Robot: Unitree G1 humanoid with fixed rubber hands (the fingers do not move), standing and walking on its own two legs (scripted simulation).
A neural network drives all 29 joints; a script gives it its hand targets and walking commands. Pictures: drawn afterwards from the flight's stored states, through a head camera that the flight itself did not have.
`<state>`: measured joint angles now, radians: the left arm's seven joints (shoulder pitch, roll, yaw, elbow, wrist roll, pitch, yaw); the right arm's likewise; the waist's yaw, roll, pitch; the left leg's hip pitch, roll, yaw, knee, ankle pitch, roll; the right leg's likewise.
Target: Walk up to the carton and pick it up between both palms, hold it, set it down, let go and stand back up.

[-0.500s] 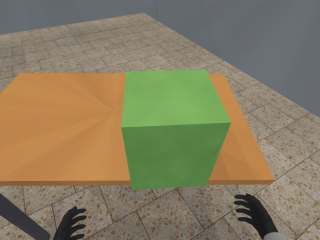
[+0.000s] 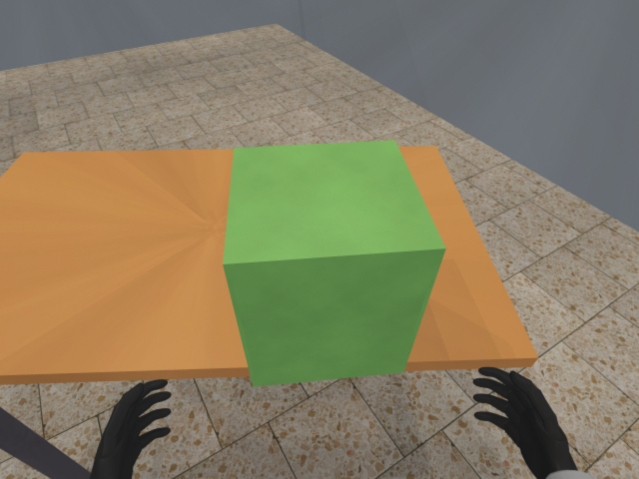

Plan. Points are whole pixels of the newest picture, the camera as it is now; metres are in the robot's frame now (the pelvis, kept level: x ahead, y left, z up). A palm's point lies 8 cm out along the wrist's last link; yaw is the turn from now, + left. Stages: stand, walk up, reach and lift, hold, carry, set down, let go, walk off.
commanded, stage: reach and lift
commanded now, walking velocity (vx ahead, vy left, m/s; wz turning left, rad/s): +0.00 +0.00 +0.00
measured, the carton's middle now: (322, 265) +0.38 +0.03 +0.09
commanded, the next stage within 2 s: none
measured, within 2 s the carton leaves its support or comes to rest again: neither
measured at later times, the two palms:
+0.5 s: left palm (128, 397) +0.19 +0.21 +0.10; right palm (551, 397) +0.21 -0.21 +0.08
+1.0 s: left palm (127, 318) +0.25 +0.22 +0.14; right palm (542, 314) +0.28 -0.21 +0.13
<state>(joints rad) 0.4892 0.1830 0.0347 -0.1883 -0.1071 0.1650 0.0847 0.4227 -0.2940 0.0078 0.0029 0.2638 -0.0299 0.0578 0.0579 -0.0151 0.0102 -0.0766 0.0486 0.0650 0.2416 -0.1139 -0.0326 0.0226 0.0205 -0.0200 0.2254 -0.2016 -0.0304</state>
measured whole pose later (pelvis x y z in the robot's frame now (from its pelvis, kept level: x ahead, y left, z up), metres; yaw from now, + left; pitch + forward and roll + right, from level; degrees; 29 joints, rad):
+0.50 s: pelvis -0.03 +0.00 +0.00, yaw -2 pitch -3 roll +1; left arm 0.19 0.17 0.07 -0.39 -0.16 0.51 0.14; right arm 0.17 -0.30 -0.04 -0.16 0.34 0.25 -0.02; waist 0.07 -0.01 0.02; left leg -0.11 0.06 0.09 0.24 -0.07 -0.03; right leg -0.07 0.03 0.01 0.32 -0.20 -0.04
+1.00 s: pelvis -0.02 +0.00 +0.00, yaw -2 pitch -2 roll +0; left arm -0.10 0.16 0.22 -0.41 -0.14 0.79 0.12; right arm -0.18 -0.42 0.02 -0.05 0.47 0.40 -0.07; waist 0.03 -0.01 0.02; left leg -0.12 0.06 0.10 0.26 -0.09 -0.04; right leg -0.07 0.03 0.01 0.30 -0.20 -0.03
